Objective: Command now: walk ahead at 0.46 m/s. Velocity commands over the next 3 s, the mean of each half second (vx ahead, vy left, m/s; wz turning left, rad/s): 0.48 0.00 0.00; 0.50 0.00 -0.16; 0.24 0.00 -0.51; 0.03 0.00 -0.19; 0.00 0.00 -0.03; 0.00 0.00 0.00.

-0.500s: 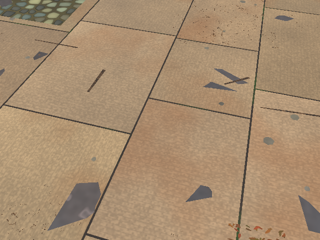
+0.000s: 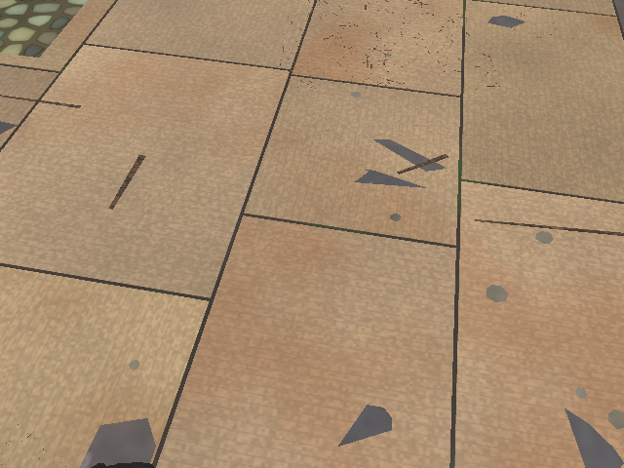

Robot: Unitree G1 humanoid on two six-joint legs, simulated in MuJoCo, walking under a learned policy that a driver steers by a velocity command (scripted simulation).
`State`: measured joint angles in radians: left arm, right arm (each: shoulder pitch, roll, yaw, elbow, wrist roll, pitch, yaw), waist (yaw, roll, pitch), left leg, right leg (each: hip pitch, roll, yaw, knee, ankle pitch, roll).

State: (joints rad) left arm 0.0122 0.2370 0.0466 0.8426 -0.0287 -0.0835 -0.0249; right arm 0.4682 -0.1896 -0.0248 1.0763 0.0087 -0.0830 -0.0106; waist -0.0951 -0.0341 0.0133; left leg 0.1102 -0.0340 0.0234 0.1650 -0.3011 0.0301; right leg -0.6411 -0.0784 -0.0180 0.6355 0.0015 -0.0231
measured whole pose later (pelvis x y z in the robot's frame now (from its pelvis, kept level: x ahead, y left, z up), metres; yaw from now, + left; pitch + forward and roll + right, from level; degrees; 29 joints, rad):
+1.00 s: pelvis +0.57 +0.02 +0.01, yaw -6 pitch +1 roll +2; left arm 0.18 0.27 0.08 0.92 -0.03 -0.05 0.00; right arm 0.31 -0.23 -0.06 1.00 -0.02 -0.11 0.00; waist -0.04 -0.04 0.01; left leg -0.05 -0.05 0.17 0.24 -0.20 0.06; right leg -0.71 -0.11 0.10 0.95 -0.05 -0.04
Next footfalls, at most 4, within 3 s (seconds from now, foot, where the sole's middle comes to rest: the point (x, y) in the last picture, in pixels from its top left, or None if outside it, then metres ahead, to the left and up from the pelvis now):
0.12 right None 0.26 -0.14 -0.78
0.68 left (244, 432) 0.57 0.10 -0.78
1.22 right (345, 317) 0.84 -0.15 -0.78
1.72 left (255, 292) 0.93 0.07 -0.78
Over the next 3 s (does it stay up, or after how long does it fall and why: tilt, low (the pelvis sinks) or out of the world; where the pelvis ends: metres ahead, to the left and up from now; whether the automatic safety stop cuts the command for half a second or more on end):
stays up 0.85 -0.02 0.00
